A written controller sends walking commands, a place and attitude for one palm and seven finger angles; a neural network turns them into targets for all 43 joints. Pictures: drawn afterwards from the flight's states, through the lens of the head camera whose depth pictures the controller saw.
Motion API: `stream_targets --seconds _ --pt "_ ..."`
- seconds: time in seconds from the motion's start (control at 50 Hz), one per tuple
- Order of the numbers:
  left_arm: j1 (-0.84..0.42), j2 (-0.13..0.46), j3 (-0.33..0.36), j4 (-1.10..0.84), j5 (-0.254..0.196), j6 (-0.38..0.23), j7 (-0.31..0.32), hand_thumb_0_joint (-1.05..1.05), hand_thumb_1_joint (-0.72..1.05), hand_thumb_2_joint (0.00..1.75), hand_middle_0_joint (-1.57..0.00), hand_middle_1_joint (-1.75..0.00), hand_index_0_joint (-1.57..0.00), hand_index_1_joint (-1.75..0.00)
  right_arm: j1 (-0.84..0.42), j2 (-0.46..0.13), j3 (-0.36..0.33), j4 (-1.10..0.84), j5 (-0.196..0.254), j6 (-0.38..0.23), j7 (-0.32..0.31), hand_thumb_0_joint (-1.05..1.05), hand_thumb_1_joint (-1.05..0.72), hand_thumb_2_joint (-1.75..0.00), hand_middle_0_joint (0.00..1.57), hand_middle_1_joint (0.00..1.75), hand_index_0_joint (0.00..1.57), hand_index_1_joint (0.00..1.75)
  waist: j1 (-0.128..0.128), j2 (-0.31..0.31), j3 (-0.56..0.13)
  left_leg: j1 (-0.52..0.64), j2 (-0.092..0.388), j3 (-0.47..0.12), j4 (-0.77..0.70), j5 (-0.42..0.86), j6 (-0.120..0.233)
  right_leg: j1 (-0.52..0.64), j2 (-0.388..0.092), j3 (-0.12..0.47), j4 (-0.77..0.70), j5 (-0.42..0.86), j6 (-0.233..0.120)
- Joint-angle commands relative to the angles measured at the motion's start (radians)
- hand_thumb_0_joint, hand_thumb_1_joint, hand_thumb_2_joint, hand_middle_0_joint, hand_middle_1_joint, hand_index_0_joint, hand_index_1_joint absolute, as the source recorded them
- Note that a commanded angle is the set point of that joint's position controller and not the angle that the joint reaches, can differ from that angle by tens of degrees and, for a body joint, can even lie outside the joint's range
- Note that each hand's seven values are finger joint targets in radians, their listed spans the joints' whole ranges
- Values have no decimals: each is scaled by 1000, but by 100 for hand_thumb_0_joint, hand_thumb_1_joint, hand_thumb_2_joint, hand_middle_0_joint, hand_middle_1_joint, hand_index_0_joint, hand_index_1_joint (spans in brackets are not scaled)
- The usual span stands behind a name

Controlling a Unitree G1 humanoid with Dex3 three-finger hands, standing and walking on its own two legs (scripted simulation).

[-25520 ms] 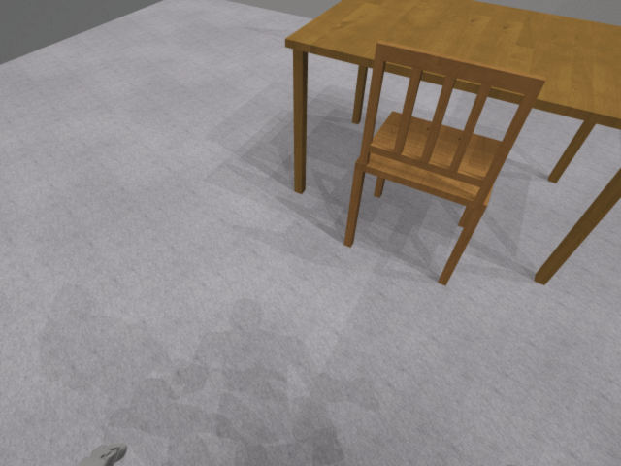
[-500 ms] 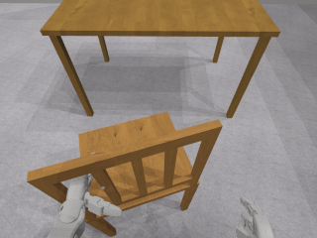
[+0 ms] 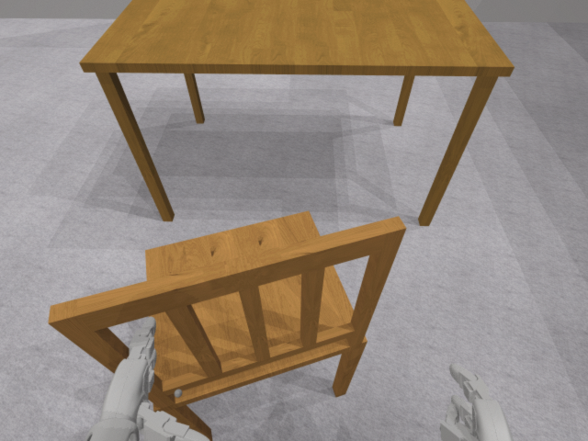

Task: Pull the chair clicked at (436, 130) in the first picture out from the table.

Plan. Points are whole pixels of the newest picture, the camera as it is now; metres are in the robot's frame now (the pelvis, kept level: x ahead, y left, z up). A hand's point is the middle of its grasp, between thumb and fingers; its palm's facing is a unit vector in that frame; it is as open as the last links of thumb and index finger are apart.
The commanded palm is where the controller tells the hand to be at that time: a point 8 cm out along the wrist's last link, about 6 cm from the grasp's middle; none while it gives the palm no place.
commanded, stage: draw the fingers out of the gap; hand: left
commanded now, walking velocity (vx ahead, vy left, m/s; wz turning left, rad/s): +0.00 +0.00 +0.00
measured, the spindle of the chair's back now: (256, 325) +0.31 +0.07 -0.06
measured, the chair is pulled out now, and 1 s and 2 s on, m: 0.57 0.56 0.56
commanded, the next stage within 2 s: draw the hand back to the body in 0.40 s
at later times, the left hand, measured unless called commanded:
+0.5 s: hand out of the picture +0.13 +0.16 -0.02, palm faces +0.07 -0.98 -0.18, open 17.4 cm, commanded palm +0.10 +0.22 +0.00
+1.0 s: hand (111, 440) +0.13 +0.19 +0.06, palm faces +0.04 -0.99 -0.11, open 17.3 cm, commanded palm +0.10 +0.26 +0.09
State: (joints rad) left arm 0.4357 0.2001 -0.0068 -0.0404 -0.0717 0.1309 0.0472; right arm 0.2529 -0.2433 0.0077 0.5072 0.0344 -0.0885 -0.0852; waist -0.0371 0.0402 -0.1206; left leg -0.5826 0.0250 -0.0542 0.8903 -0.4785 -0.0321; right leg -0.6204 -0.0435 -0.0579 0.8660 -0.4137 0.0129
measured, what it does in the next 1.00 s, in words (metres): stands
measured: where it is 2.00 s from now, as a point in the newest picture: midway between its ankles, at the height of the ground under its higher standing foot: outside the picture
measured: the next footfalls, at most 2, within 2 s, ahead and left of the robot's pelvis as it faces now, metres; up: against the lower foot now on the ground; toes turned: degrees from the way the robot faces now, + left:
none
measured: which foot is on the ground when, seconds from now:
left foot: down 0.00-1.00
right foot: down 0.00-1.00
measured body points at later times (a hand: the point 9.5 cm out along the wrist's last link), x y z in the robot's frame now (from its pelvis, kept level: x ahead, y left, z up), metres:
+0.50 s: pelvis -0.01 +0.01 -0.01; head +0.02 +0.00 +0.44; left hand +0.13 +0.21 -0.01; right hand +0.18 -0.24 -0.08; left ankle -0.02 +0.14 -0.69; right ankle +0.01 -0.13 -0.69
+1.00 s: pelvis -0.02 +0.01 -0.02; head +0.02 +0.01 +0.43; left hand +0.13 +0.24 +0.07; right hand +0.17 -0.21 -0.10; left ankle -0.02 +0.14 -0.69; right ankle +0.01 -0.13 -0.69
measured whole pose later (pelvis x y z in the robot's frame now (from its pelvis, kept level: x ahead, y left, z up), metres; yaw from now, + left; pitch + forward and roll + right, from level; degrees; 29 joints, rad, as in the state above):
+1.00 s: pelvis -0.02 +0.01 -0.02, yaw +1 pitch +10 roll -3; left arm 0.74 0.28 0.11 -0.34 -0.27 -0.31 -0.16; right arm 0.21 -0.18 0.00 0.60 0.08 -0.23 -0.08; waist 0.02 0.06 -0.12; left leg -0.69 0.03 -0.09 1.05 -0.53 -0.03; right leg -0.70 -0.04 -0.09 0.98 -0.45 0.02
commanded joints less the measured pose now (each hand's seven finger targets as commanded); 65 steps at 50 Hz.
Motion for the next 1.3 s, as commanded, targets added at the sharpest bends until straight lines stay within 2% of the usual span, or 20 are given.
stream_targets --seconds 0.0,0.16,0.22,0.26,0.34,0.4,0.5,0.52,0.56,0.6,0.62,0.74,0.88,1.0,1.02,1.04,1.06,1.08,1.16,1.28 --pt "9 98 64 -249 2 -64 24 0 -55 20 0 0 0 0 -74 -109 -47 -168 3 -67 -11 0 -90 -90 20 30 20 30 8 -16 -147 22 -31 35 -114 260 45 146 11 -18 -118 208 -17" --pt "106 108 69 -262 10 -41 29 0 -55 20 0 0 0 0 -99 -102 -50 -178 6 -68 -18 0 -90 -90 20 30 20 30 15 -40 -83 -32 -33 27 -109 176 48 105 13 -15 -129 95 -17" --pt "191 75 46 -311 9 -46 28 0 -55 20 0 0 0 0 -103 -87 -51 -191 8 -71 -18 0 -90 -90 20 30 20 30 24 -35 -106 -27 -35 30 -105 183 47 109 14 -17 -118 101 -18" --pt "212 100 68 -326 10 -47 30 0 -55 20 0 0 0 0 -105 -88 -56 -186 8 -69 -20 0 -90 -90 20 30 20 30 26 -29 -105 -35 -35 27 -97 191 48 109 14 -15 -116 109 -21" --pt "215 72 19 -376 12 -64 21 0 -55 20 0 0 0 0 -101 -89 -52 -195 9 -81 -23 0 -90 -90 20 30 20 30 3 -25 -70 -48 -34 21 -84 151 49 55 17 -23 -109 56 -18" --pt "297 77 41 -379 11 -68 20 0 -55 20 0 0 0 0 -99 -82 -61 -194 8 -82 -26 0 -90 -90 20 30 20 30 21 -33 -100 -49 -36 21 -74 183 49 73 19 -24 -94 93 -21" --pt "365 68 26 -410 14 -75 7 0 -55 20 0 0 0 0 -106 -74 -66 -200 12 -78 -28 0 -90 -90 20 30 20 30 21 -33 -101 -66 -37 20 -58 193 49 63 19 -27 -77 111 -22" --pt "258 11 26 -562 -84 -210 -21 0 -55 20 0 0 0 0 -90 -66 -65 -193 8 -105 -29 0 -90 -90 20 30 20 30 4 -69 -92 -79 -45 19 -17 212 43 15 30 -44 -59 136 -19" --pt "303 102 105 -515 -84 -302 -40 0 -55 20 0 0 0 0 -86 -69 -74 -149 8 -121 -30 0 -90 -90 20 30 20 30 30 -30 -123 -83 -42 22 -5 221 43 29 35 -29 -43 141 -29" --pt "317 95 110 -562 -107 -369 -62 0 -55 20 0 0 0 0 -82 -62 -77 -144 16 -137 -25 0 -90 -90 20 30 20 30 33 32 -157 -58 -44 25 -1 236 39 27 32 -30 -24 143 -30" --pt "316 82 103 -552 -112 -399 -75 0 -55 20 0 0 0 0 -85 -56 -77 -137 18 -143 -21 0 -90 -90 20 30 20 30 28 20 -143 -64 -43 24 5 239 38 17 33 -33 -18 148 -29" --pt "264 136 145 -628 -147 -543 -134 0 -55 20 0 0 0 0 -106 -58 -78 -109 30 -170 -3 0 -90 -90 20 30 20 30 29 85 -166 -56 -36 14 14 235 34 1 36 -29 6 121 -36" --pt "238 181 229 -641 -218 -598 -186 0 -55 20 0 0 0 0 -129 -57 -67 -82 42 -200 -1 0 -90 -90 20 30 20 30 32 35 -176 -47 -34 3 -12 204 35 51 38 -23 -33 88 -31" --pt "195 214 289 -611 -247 -515 -210 0 -37 29 -2 -4 -2 -4 -154 -70 -50 -90 57 -221 -14 0 -90 -90 20 30 20 30 34 47 -121 -5 -27 -9 -82 128 35 94 33 -24 -106 7 -27" --pt "279 381 350 -587 -60 -378 -41 0 -33 31 -3 -5 -3 -5 -141 -65 -54 -123 30 -169 -40 0 -90 -90 20 30 20 30 113 81 -157 35 4 0 -152 105 23 186 2 33 -143 2 -49" --pt "244 266 261 -703 -40 -319 22 0 -30 32 -4 -5 -4 -5 -136 -50 -35 -166 25 -157 -44 0 -90 -90 20 30 20 30 73 95 -89 39 -8 3 -178 92 22 183 -7 10 -163 9 -44" --pt "236 284 284 -693 -30 -277 60 0 -26 34 -4 -6 -4 -6 -140 -47 -39 -157 26 -153 -47 0 -90 -90 20 30 20 30 74 77 -81 36 -6 -4 -186 75 18 195 -5 12 -179 -11 -45" --pt "252 232 248 -678 -15 -252 82 0 -22 36 -4 -7 -4 -7 -137 -44 -30 -150 20 -142 -51 0 -90 -90 20 30 20 30 67 103 -34 56 -7 7 -196 89 21 198 -3 4 -185 3 -45" --pt "223 282 299 -630 6 -191 139 0 -8 43 -7 -10 -7 -10 -148 -52 -24 -138 15 -103 -62 0 -90 -90 20 30 20 30 73 10 36 118 0 8 -240 127 26 255 2 -2 -263 35 -43" --pt "157 269 306 -600 20 -193 154 0 14 53 -10 -14 -10 -14 -162 -64 -17 -121 8 -106 -55 0 -90 -90 20 30 20 30 74 12 97 231 -3 13 -330 170 32 325 -2 2 -335 93 -36"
